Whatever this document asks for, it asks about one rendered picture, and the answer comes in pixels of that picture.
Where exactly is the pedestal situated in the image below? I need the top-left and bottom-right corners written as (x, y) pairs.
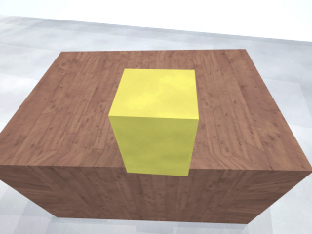
top-left (0, 49), bottom-right (312, 224)

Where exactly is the carton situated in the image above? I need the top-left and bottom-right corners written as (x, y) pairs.
top-left (108, 68), bottom-right (199, 176)

